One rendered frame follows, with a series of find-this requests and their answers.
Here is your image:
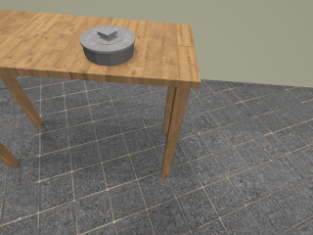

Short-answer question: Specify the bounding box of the knob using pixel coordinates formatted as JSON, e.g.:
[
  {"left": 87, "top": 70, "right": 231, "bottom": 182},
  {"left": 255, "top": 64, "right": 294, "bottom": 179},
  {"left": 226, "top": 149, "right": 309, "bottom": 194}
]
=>
[{"left": 97, "top": 26, "right": 117, "bottom": 39}]

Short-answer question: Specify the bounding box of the table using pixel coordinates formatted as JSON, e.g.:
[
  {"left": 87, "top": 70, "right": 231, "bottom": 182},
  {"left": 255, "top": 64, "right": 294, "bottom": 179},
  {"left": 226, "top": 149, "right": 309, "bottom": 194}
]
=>
[{"left": 0, "top": 9, "right": 201, "bottom": 178}]

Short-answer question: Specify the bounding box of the lid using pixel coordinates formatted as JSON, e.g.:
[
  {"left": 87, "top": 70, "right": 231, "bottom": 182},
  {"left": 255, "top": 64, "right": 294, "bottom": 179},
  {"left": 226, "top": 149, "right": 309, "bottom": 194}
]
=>
[{"left": 79, "top": 25, "right": 135, "bottom": 54}]

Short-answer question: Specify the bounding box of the pot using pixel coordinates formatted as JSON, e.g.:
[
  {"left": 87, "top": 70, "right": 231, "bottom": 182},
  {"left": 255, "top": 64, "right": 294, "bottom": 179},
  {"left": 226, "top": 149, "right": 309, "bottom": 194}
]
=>
[{"left": 83, "top": 45, "right": 134, "bottom": 66}]

